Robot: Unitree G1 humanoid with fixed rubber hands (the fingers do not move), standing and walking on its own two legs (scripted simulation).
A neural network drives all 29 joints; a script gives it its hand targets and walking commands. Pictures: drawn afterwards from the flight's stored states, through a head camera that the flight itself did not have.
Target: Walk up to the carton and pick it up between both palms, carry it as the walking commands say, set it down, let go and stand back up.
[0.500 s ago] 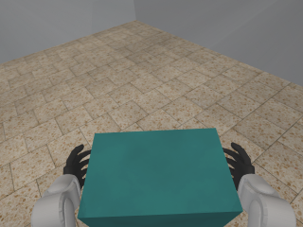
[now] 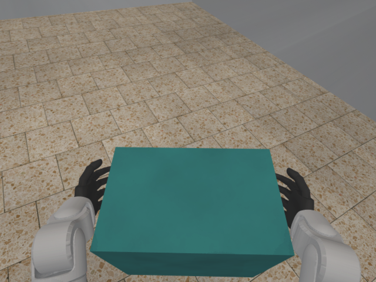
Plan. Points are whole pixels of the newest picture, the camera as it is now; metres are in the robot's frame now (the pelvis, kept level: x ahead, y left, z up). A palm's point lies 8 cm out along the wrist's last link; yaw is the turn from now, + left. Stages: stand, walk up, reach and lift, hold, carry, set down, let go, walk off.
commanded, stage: carry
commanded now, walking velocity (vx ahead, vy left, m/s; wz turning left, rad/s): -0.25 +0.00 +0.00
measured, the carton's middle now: (191, 218) +0.27 +0.01 +0.01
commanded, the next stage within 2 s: none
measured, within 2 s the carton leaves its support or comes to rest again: neither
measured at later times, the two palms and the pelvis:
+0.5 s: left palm out of the picture +0.00 +0.19 +0.08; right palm out of the picture +0.01 -0.19 +0.08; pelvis -0.23 +0.00 -0.01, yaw +1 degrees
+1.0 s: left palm out of the picture -0.22 +0.17 +0.06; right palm out of the picture -0.26 -0.21 +0.04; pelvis -0.48 +0.00 -0.01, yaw -2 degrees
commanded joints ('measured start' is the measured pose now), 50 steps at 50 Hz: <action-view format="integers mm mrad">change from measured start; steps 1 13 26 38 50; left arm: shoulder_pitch -341 -368 -500 -311 -408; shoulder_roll -734 -760 -773 -728 -840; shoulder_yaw -787 -743 -795 -777 -766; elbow -95 -178 -136 -62 -180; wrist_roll -286 -271 -338 -302 -290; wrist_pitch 53 22 55 58 13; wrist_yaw -159 -174 -190 -160 -179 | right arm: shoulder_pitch -283 -512 -465 -291 -625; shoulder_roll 587 671 672 542 723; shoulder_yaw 733 881 746 701 905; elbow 59 -101 58 35 -199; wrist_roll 297 433 359 288 465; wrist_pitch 51 22 47 46 8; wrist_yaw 172 186 164 150 188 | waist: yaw -46 -27 -45 -34 -25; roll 345 -153 273 307 -105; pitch -316 -154 -229 -308 -204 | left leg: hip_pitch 381 -107 321 351 -85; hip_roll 228 -67 264 217 -36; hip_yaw -245 -89 -361 -188 -101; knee -129 735 -315 -83 703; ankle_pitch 625 -212 -99 648 -240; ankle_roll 92 -66 74 98 -66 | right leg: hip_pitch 87 199 -3 -4 224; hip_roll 34 -248 -91 6 -249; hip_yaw -86 67 29 -46 57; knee -398 -789 -520 -198 -744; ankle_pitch -95 323 -20 -89 488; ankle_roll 6 -158 -8 5 -182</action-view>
